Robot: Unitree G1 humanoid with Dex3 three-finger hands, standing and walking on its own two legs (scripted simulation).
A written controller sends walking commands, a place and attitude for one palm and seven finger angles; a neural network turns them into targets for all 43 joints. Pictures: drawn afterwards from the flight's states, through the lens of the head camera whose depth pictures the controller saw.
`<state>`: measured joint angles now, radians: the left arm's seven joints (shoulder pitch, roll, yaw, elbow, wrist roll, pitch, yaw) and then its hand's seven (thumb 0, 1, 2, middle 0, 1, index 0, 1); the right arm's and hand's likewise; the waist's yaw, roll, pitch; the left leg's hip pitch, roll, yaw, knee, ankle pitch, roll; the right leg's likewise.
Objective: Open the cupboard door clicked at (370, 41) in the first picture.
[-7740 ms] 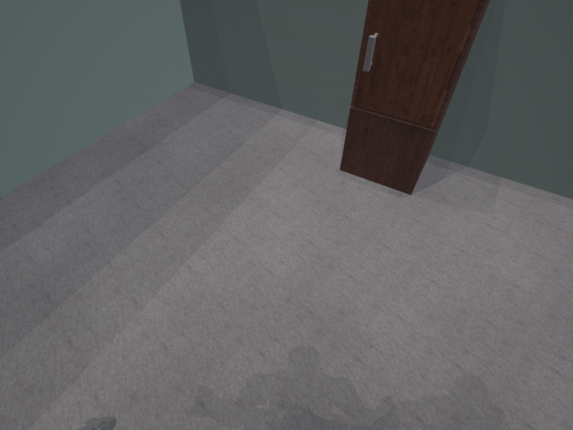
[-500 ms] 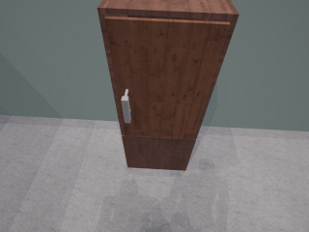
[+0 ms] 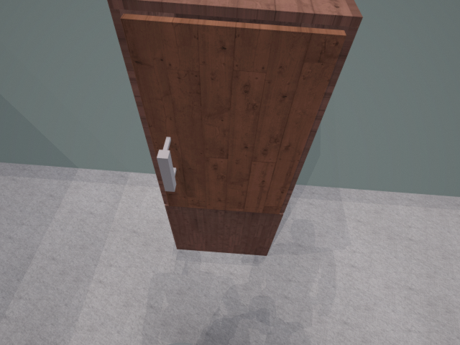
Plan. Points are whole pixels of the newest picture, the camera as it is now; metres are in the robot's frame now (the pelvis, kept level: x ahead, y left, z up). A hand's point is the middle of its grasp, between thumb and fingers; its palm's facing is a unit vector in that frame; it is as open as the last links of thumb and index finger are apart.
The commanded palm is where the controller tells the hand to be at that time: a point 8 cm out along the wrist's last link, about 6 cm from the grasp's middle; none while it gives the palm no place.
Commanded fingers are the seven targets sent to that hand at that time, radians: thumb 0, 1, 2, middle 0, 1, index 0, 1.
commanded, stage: come to a stop and stand still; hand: left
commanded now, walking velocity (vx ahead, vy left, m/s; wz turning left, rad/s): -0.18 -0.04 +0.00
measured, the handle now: (169, 164) +0.51 +0.20 -0.07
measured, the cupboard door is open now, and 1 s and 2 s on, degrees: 0 0 0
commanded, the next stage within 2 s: look again from close up in 0.82 s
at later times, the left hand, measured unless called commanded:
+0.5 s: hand out of the picture +0.02 +0.14 -0.16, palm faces +0.06 -0.97 -0.23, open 7.3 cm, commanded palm none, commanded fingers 0.00 0.90 0.90 -0.20 -0.30 -0.20 -0.30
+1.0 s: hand out of the picture -0.08 +0.13 -0.16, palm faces +0.06 -0.98 -0.16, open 7.4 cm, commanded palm none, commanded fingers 0.00 0.90 0.90 -0.20 -0.30 -0.20 -0.30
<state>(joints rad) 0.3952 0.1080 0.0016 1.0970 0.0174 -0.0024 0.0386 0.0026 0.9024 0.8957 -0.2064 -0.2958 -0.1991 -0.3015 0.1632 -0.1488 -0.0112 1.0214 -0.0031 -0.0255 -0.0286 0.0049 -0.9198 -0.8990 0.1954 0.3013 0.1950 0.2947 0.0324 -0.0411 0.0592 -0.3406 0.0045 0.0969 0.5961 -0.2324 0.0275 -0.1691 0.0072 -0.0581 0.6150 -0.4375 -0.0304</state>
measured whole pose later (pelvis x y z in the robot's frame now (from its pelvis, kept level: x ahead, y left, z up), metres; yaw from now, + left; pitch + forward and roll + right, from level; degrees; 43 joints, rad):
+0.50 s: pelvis -0.03 -0.04 +0.01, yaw +2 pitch +1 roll +1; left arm 0.25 0.17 0.02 0.95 0.03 0.00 0.04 0.00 0.92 0.90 -0.21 -0.30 -0.20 -0.30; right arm 0.23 -0.17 -0.04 1.02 -0.01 0.03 -0.01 0.00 -0.91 -0.90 0.20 0.30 0.20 0.29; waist 0.01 -0.02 0.02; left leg -0.29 0.01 0.05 0.67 -0.38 -0.02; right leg -0.27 -0.01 -0.08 0.57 -0.31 -0.05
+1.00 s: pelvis -0.05 -0.03 +0.01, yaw +2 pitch -1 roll -1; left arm 0.34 0.12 -0.02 1.11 0.02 -0.02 0.04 0.00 0.91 0.90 -0.20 -0.30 -0.20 -0.30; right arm 0.31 -0.14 0.01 1.09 -0.01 0.00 -0.01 0.01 -0.92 -0.90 0.20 0.30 0.20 0.30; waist 0.00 0.02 0.03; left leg -0.22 0.03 0.04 0.52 -0.28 0.01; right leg -0.23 0.01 -0.09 0.46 -0.22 -0.03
